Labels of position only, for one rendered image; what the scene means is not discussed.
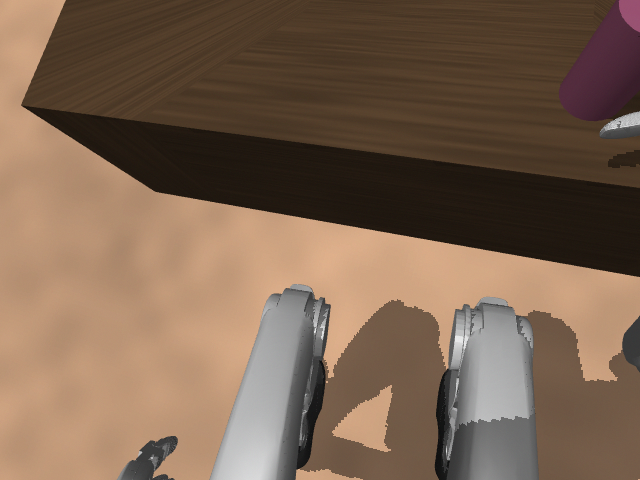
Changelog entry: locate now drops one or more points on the right robot arm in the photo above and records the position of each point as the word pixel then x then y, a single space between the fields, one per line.
pixel 631 344

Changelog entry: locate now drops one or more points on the right robot foot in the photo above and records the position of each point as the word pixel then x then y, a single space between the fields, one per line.
pixel 441 463

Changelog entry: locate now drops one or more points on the can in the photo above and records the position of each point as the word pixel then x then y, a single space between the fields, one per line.
pixel 606 75

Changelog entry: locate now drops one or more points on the left robot foot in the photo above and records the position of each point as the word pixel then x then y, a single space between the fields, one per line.
pixel 315 407

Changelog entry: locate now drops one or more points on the right robot hand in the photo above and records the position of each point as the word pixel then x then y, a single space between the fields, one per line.
pixel 622 127

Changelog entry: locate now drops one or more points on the left robot hand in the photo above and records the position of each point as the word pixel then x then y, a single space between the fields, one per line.
pixel 149 459

